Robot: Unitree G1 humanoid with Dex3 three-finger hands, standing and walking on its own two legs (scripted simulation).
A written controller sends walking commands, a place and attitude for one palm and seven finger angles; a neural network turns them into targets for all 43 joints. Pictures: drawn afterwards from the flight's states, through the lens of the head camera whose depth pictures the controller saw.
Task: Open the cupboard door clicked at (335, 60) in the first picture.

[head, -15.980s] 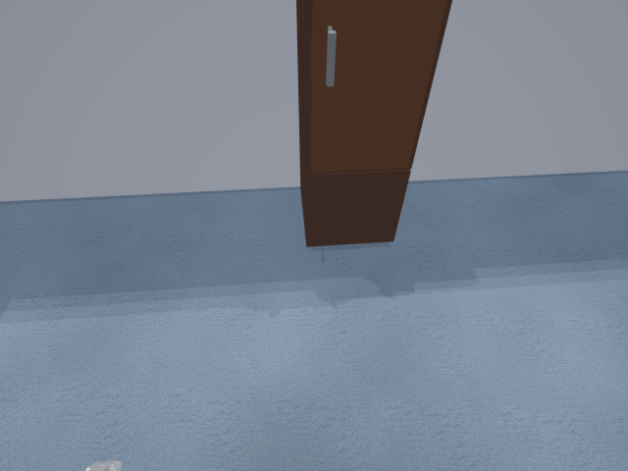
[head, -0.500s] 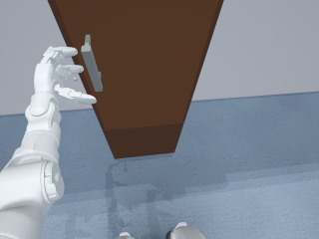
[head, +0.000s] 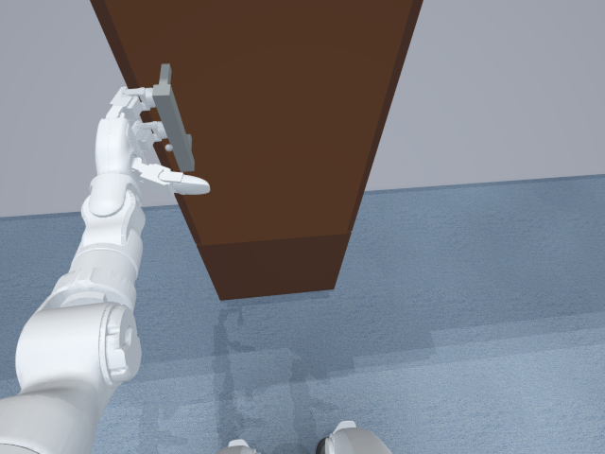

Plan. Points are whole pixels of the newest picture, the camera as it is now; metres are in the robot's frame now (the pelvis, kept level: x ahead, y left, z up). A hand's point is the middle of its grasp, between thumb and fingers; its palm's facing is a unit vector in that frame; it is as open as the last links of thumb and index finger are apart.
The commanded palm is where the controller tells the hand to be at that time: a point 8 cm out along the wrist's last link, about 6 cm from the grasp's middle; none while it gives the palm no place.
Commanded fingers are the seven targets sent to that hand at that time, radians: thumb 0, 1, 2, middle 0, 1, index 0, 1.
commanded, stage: slide the fingers in behind the handle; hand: left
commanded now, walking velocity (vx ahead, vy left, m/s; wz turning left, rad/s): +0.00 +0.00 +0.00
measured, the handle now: (177, 121) +0.54 +0.14 +0.10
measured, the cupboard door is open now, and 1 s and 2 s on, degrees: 0 0 2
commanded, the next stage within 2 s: close the thumb around the handle in 0.86 s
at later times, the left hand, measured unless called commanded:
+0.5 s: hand (196, 145) +0.49 +0.11 +0.10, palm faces +0.05 -1.00 -0.04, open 14.0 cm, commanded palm +0.47 +0.16 +0.10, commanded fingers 0.00 -0.50 0.30 -0.30 -1.20 -0.30 -1.20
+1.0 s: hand (195, 145) +0.50 +0.12 +0.10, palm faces +0.04 -1.00 -0.02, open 13.9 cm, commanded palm +0.47 +0.16 +0.10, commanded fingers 0.00 -0.33 0.37 -0.31 -1.22 -0.31 -1.22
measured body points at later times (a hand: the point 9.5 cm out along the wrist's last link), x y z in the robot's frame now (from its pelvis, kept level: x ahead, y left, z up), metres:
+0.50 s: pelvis +0.00 -0.01 +0.00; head +0.09 -0.01 +0.44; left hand +0.49 +0.17 +0.10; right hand +0.02 -0.27 -0.12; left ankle -0.02 +0.09 -0.70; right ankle +0.02 -0.10 -0.70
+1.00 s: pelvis +0.00 -0.01 +0.00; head +0.09 -0.01 +0.44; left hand +0.49 +0.17 +0.10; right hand +0.01 -0.27 -0.12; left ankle -0.02 +0.09 -0.70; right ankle +0.02 -0.10 -0.70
